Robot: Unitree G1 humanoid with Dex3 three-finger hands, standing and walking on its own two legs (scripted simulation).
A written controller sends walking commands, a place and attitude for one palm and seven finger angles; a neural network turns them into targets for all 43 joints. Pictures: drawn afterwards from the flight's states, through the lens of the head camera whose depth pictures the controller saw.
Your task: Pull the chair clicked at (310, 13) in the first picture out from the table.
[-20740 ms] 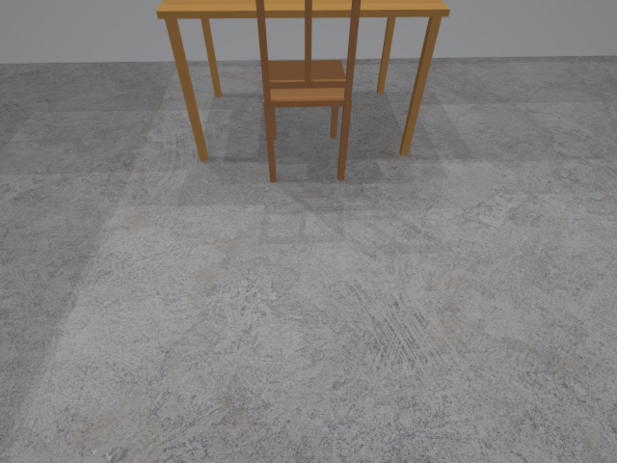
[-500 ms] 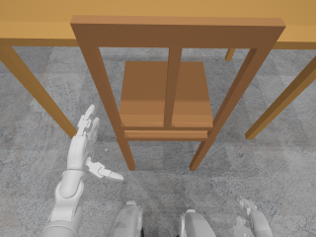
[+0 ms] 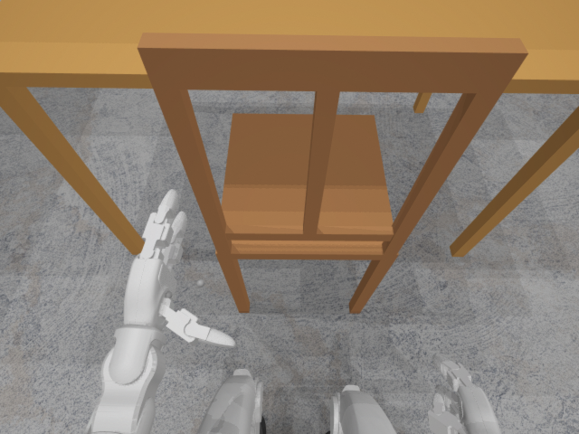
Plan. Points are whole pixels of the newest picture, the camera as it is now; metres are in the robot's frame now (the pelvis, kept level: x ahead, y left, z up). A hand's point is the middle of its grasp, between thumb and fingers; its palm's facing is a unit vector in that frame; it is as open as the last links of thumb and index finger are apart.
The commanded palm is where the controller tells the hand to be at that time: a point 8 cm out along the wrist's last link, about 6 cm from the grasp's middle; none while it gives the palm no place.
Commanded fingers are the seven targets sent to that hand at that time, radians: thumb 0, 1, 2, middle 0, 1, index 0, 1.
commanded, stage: aim the fingers beside a spindle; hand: left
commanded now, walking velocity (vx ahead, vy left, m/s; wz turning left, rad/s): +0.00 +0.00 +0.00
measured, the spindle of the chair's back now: (316, 176) +0.47 -0.02 +0.04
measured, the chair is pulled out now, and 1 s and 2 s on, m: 0.00 0.00 0.00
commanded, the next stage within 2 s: push the fingers through the gap in 0.66 s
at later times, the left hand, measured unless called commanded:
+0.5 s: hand (194, 276) +0.32 +0.15 +0.00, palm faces -0.01 -1.00 -0.03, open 17.0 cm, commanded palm +0.29 +0.19 +0.02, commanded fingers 0.00 -0.50 0.30 -0.06 -0.08 -0.06 -0.08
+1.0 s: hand (200, 262) +0.33 +0.14 +0.03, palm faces -0.02 -1.00 -0.04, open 17.0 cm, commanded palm +0.32 +0.19 +0.02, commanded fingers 0.00 -0.50 0.30 -0.06 -0.08 -0.06 -0.08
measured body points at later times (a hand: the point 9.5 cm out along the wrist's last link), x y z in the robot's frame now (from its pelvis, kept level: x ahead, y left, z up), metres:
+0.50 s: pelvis -0.01 +0.00 -0.01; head +0.10 +0.01 +0.43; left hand +0.32 +0.20 +0.01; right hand +0.16 -0.24 -0.11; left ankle +0.04 +0.10 -0.63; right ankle +0.00 -0.11 -0.63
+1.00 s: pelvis +0.00 +0.00 -0.01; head +0.11 +0.01 +0.43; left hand +0.33 +0.19 +0.03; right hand +0.16 -0.24 -0.11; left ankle +0.04 +0.10 -0.63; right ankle +0.00 -0.11 -0.63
